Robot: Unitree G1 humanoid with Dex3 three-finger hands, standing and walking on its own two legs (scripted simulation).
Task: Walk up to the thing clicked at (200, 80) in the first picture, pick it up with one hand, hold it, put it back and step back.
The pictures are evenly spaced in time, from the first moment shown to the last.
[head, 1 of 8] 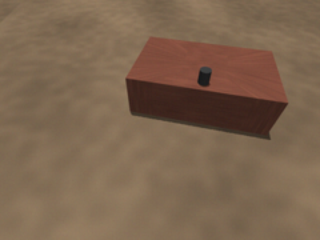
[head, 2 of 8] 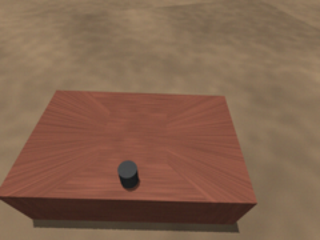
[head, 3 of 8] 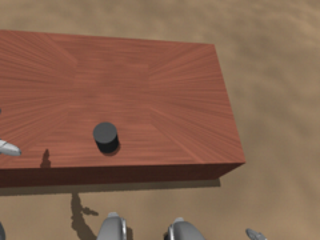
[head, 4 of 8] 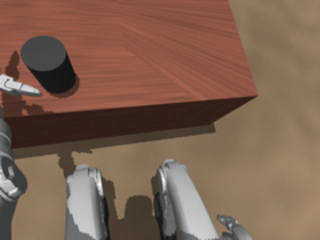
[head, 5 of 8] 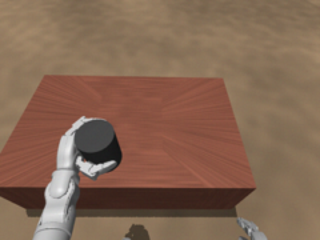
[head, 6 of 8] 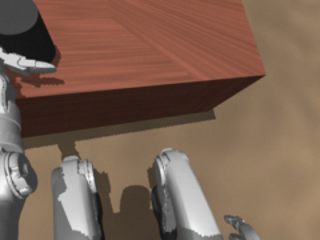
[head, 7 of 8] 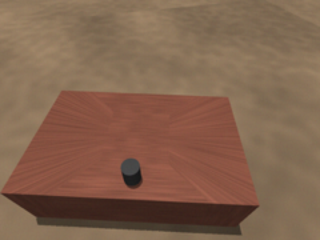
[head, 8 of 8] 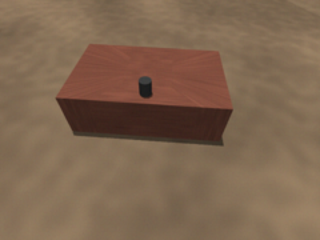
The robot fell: no
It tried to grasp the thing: yes
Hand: left
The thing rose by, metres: 0.38
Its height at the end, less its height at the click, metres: +0.00
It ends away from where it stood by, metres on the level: 0.01
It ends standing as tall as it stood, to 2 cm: yes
